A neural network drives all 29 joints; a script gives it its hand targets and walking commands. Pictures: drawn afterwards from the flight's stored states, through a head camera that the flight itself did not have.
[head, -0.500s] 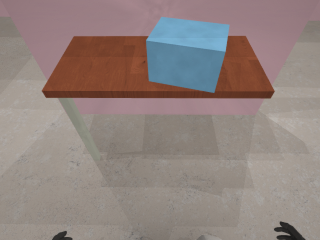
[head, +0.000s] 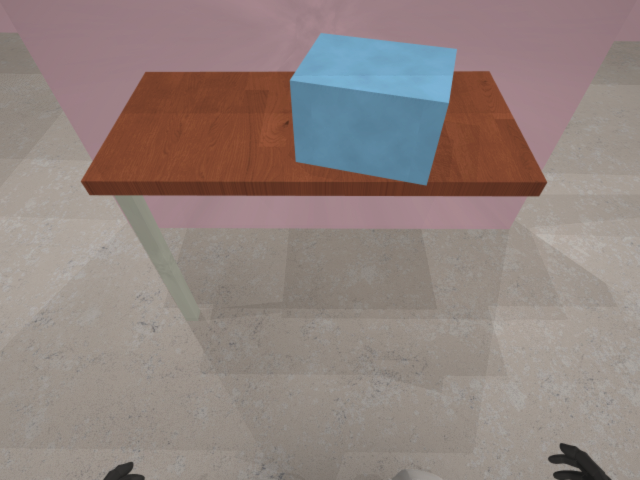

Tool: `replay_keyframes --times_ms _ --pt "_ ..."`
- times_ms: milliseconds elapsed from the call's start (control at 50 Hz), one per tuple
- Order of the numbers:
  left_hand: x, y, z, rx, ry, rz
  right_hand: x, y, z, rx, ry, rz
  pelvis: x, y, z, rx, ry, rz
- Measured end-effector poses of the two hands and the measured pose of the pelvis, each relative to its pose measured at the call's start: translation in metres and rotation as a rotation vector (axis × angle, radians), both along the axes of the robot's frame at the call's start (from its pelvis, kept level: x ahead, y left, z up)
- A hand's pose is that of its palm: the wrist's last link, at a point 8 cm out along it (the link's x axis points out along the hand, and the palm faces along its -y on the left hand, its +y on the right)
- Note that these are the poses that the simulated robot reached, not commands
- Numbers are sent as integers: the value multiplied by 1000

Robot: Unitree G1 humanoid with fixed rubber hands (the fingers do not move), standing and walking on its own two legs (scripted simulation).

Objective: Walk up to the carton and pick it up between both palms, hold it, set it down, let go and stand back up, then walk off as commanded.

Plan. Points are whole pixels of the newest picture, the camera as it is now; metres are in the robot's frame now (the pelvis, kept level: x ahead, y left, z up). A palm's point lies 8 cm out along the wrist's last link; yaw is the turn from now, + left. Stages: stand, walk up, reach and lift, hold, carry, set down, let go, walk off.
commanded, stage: walk up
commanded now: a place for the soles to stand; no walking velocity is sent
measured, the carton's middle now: (372, 107) +0.80 -0.10 +0.02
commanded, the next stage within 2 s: none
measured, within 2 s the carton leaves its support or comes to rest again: neither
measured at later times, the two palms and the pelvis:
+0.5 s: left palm out of the picture +0.10 +0.31 -0.10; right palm out of the picture +0.10 -0.31 -0.08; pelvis +0.00 +0.00 +0.00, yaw +0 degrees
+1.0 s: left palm out of the picture +0.10 +0.31 -0.11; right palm out of the picture +0.10 -0.31 -0.08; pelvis +0.00 +0.00 +0.00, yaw +0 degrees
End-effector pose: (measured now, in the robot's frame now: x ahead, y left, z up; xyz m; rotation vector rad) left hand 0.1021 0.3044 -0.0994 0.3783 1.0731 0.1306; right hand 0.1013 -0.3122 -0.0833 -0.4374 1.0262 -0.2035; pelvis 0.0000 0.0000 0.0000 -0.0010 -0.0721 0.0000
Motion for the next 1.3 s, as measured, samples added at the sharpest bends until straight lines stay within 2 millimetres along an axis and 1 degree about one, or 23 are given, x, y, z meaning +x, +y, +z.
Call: replay_keyframes --times_ms 100,260,380,540,660,820,960,1100,1240,1300 --pt "-1 4 -1 -5 -1 3 1 4 1 -3 -1 3 0 4 0 -2 0 3" --pt "0 0 0 1 1 0 0 0 0 0 1 0 0 0 0 0 0 0" --pt "0 4 -1 -4 0 3 1 5 1 -4 0 3 1 5 0 -3 0 3" --pt "0 0 0 2 4 -1 0 -1 0 -1 4 -1 1 -1 0 0 1 -1" --pt "0 4 -4 -10 2 1 1 5 2 -10 3 0 1 5 -1 -7 -1 1" --pt "0 0 -2 -2 7 -4 -2 -2 1 -7 6 -3 0 -1 0 -3 -2 -2" --pt "-1 5 -6 -14 2 1 -1 5 3 -15 2 0 -1 6 -1 -8 -4 2" --pt "-3 1 -4 -4 6 0 -3 -1 2 -11 4 -1 -2 0 -1 -4 -5 1" --pt "-3 6 -7 -13 3 3 -1 5 3 -18 2 2 -2 6 -2 -9 -6 5" --pt "-4 6 -7 -14 4 1 -1 3 4 -19 3 4 -1 4 -1 -8 -10 7"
